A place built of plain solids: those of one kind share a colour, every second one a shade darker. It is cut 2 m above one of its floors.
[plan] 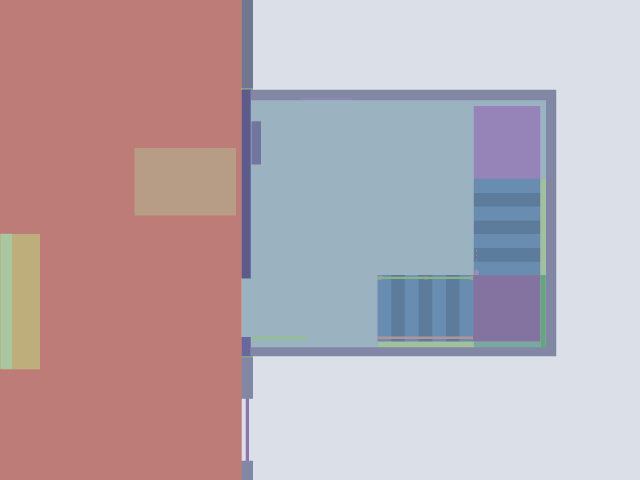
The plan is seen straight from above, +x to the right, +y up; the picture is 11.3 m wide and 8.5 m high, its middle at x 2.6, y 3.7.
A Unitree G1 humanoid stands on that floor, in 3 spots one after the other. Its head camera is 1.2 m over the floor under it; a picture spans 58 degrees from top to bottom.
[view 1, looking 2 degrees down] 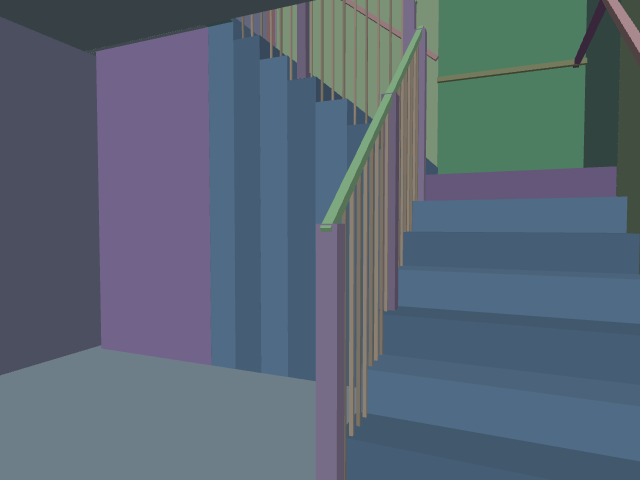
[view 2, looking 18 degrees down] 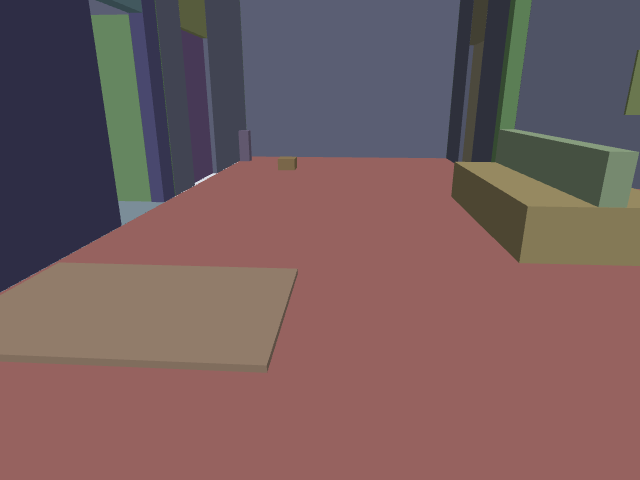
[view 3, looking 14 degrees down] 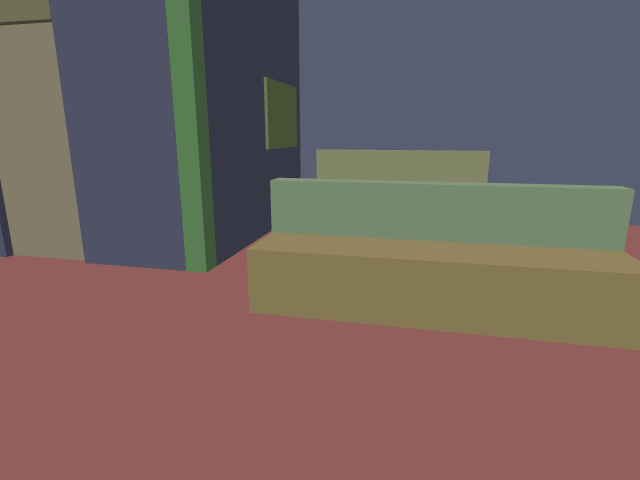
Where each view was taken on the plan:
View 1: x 2.33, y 2.50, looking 23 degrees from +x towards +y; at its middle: posts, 1.41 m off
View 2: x -1.05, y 7.02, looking -86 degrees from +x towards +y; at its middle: lobby_floor_slab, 3.88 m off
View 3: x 0.21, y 2.50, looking -167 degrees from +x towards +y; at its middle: lobby_island_seat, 3.10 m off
